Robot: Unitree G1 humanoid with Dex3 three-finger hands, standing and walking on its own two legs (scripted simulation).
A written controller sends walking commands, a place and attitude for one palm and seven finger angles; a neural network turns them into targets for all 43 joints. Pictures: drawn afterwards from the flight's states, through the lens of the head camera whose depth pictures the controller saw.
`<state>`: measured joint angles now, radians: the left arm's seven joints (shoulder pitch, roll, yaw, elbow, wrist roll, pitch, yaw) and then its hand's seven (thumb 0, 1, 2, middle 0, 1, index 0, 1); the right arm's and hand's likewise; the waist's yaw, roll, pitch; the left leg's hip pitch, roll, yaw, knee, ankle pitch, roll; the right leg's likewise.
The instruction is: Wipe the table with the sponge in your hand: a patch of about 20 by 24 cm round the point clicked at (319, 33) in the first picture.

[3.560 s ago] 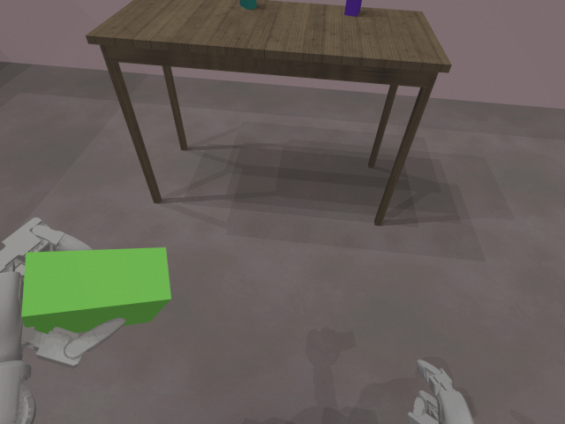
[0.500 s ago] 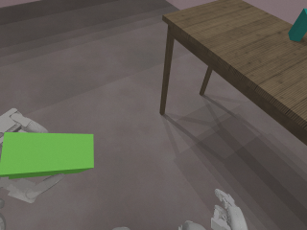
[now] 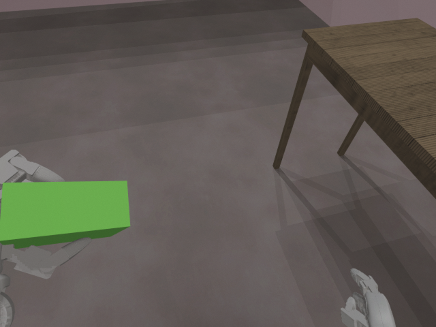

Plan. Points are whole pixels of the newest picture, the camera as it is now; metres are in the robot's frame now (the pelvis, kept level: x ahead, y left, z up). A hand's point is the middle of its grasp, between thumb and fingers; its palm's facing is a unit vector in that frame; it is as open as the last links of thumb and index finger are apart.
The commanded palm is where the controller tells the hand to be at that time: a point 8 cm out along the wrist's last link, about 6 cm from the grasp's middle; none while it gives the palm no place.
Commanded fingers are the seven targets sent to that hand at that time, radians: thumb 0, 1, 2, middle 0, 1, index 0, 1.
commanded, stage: walk to a spot facing it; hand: left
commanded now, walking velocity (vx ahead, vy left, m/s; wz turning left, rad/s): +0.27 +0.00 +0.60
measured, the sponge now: (85, 213) +0.23 +0.19 +0.16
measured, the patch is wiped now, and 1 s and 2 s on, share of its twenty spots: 0.00 0.00 0.00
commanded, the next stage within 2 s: turn to face it in 1.58 s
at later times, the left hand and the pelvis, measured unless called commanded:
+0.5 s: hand out of the picture +0.12 +0.26 +0.17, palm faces +0.59 -0.66 -0.46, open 10.2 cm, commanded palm +0.05 +0.29 +0.18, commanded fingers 0.00 0.10 1.30 -1.20 -1.60 -1.20 -1.60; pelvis -0.03 -0.02 -0.01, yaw +15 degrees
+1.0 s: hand out of the picture +0.18 +0.32 +0.16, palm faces +0.69 -0.59 -0.43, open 10.2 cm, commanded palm +0.09 +0.33 +0.18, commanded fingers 0.00 0.10 1.30 -1.20 -1.60 -1.20 -1.60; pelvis +0.05 +0.01 -0.02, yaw +24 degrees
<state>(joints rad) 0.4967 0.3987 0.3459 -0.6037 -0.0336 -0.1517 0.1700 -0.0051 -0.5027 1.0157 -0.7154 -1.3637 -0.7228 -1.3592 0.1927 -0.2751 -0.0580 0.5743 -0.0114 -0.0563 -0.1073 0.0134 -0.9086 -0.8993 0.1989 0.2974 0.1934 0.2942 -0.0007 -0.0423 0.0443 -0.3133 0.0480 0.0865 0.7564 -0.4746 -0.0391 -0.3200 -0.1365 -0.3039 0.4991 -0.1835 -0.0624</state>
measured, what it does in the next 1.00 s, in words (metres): steps on the spot, turning left: left foot, then right foot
